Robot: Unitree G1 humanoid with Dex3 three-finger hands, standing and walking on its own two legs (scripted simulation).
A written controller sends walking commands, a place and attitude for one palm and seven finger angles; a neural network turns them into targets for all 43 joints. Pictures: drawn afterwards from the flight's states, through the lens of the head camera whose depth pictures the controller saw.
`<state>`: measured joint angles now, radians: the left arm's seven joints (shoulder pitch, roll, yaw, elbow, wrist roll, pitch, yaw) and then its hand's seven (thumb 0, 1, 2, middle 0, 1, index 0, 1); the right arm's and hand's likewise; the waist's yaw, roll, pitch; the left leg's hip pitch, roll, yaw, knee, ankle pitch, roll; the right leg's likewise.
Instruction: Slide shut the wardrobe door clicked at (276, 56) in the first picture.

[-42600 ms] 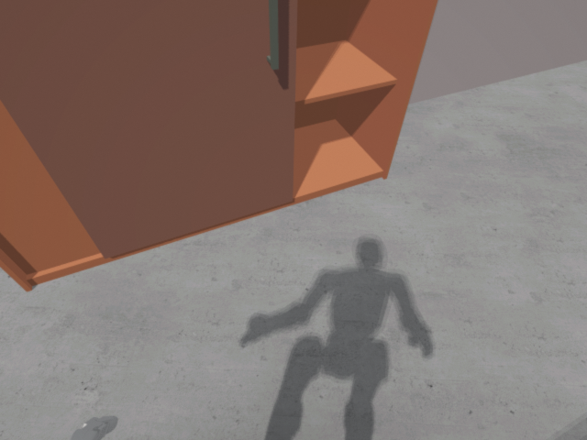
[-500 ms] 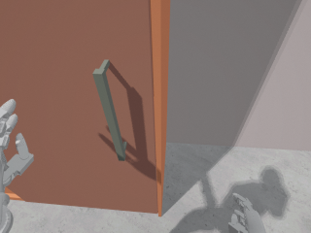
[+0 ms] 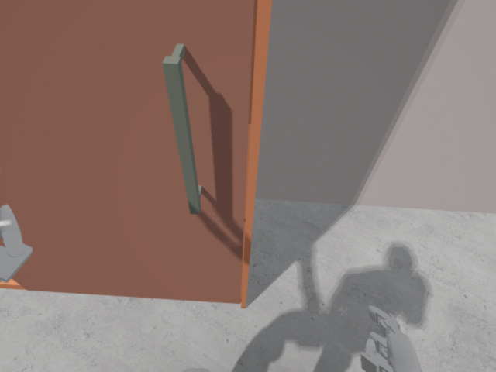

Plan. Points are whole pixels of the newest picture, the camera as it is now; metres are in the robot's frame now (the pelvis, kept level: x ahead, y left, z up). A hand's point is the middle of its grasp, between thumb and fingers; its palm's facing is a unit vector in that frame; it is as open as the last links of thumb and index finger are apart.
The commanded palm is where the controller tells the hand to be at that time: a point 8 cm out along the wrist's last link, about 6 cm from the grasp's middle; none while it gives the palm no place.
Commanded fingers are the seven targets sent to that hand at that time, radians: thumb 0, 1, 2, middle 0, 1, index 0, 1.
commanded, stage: step back with the hand held close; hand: left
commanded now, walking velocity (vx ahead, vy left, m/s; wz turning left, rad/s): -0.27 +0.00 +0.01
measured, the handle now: (189, 144) +0.44 +0.15 +0.13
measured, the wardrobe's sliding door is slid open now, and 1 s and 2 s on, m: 0.00 0.00 0.00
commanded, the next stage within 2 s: stop stepping back and stand still in 0.50 s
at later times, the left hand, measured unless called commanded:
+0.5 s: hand out of the picture +0.11 +0.28 +0.18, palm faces +0.45 -0.78 -0.44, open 7.4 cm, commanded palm +0.05 +0.32 +0.19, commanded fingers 0.00 0.90 0.90 -0.20 -0.30 -0.20 -0.30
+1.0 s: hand out of the picture -0.03 +0.28 +0.18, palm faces +0.55 -0.76 -0.35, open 7.4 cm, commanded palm -0.10 +0.30 +0.19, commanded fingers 0.00 0.90 0.90 -0.20 -0.30 -0.20 -0.30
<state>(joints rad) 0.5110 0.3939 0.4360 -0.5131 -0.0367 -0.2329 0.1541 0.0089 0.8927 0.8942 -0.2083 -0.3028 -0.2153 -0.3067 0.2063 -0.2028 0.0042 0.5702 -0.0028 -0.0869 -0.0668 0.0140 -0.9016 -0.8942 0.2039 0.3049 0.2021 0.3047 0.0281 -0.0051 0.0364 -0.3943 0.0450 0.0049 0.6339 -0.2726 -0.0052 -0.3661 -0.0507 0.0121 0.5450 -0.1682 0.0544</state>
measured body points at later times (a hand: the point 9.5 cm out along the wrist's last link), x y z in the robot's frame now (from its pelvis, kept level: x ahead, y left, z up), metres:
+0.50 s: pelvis -0.08 +0.01 +0.00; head -0.06 +0.04 +0.45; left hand +0.08 +0.32 +0.21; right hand +0.10 -0.21 -0.07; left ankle +0.00 +0.12 -0.73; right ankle -0.07 -0.12 -0.72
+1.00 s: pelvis -0.22 -0.01 +0.02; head -0.25 +0.00 +0.46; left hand -0.07 +0.32 +0.20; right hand -0.10 -0.27 -0.08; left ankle -0.25 +0.13 -0.70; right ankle -0.22 -0.10 -0.73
